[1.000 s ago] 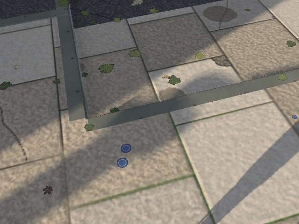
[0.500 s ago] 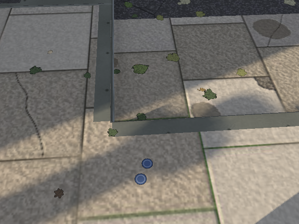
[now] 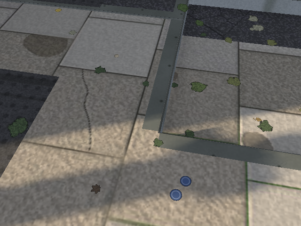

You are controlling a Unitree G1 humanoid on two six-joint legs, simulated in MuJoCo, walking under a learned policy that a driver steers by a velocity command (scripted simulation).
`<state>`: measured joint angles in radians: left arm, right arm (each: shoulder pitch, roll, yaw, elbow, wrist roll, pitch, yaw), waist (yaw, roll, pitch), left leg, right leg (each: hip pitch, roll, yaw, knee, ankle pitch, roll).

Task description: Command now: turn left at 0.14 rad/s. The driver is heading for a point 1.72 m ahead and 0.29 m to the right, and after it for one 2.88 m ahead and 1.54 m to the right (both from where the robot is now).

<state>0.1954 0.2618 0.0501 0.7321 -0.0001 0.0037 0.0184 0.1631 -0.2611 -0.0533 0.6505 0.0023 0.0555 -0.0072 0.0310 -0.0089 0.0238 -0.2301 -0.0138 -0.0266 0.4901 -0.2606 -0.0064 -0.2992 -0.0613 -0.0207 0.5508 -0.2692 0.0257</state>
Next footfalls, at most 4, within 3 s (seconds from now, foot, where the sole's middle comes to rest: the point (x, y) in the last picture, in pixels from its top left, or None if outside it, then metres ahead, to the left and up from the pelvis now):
1.16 left None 0.32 0.03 -0.77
1.66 right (224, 209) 0.57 -0.28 -0.77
2.18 left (177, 151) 0.86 -0.08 -0.77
2.86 right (217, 113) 1.24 -0.35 -0.91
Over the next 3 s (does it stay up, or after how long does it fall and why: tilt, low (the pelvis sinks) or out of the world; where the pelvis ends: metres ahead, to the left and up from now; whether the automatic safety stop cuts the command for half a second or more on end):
stays up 1.19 -0.26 -0.15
